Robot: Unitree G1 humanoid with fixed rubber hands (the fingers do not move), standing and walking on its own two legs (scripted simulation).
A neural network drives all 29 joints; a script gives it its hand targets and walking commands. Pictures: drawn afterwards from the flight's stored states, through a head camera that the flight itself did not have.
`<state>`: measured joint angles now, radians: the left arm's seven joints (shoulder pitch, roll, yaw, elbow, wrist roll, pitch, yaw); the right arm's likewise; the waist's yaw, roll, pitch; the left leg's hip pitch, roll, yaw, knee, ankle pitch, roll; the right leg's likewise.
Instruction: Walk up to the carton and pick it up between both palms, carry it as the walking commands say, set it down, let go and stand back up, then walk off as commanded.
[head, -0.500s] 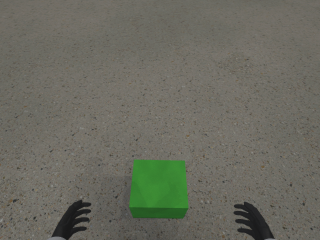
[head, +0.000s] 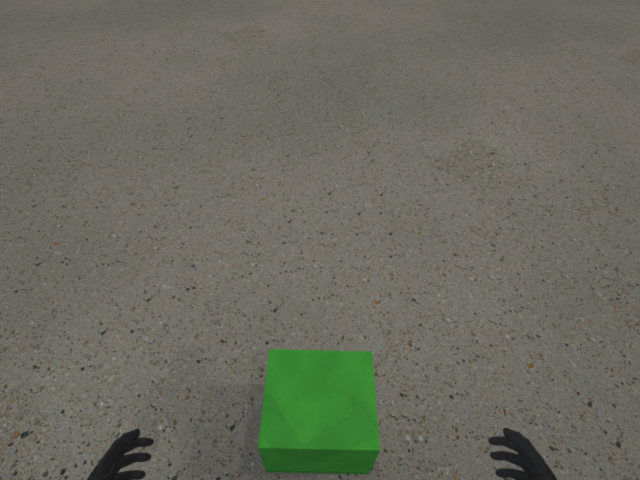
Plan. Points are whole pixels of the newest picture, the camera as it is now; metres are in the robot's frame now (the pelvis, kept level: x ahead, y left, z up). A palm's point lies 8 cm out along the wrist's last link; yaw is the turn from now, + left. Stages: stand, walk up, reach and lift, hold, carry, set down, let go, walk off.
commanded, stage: stand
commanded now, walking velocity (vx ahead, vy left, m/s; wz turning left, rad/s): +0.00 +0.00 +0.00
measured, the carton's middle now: (319, 411) +0.45 +0.00 -0.66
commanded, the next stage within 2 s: walk off in 1.70 s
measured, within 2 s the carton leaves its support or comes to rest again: neither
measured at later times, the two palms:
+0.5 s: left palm out of the picture +0.13 +0.30 -0.09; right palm out of the picture +0.13 -0.28 -0.08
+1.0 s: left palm out of the picture +0.08 +0.32 -0.09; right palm out of the picture +0.09 -0.29 -0.09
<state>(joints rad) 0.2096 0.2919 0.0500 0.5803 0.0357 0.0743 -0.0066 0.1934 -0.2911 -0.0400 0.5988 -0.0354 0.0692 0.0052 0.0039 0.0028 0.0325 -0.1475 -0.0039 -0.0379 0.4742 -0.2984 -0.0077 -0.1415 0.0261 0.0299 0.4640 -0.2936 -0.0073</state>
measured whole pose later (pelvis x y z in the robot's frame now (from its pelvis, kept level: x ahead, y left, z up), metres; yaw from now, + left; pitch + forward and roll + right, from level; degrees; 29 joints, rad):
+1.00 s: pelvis -0.01 +0.01 +0.01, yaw +0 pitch -2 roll +0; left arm 0.17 0.38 0.01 0.93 0.03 0.00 0.01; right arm 0.14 -0.38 -0.02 0.95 -0.02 -0.01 -0.01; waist 0.00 -0.01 0.01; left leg -0.11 -0.02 -0.02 0.37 -0.22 0.01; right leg -0.11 0.00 0.04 0.37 -0.22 0.01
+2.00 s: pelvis -0.02 +0.01 +0.01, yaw +0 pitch -2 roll +0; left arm 0.13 0.37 -0.01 1.05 0.01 0.00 0.01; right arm 0.12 -0.37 0.00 1.05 -0.01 0.01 -0.01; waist 0.01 0.00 0.03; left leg -0.12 -0.02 -0.03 0.34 -0.19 0.01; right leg -0.11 0.00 0.04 0.34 -0.19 0.02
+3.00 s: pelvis -0.26 +0.03 +0.00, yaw -3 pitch -1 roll -2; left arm 0.24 0.28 0.09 1.02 0.02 0.09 0.04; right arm 0.16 -0.24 -0.04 0.95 -0.02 0.04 -0.06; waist 0.01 -0.03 0.06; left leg -0.21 0.03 0.03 0.47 -0.25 0.02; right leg -0.29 0.02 0.05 0.89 -0.49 0.10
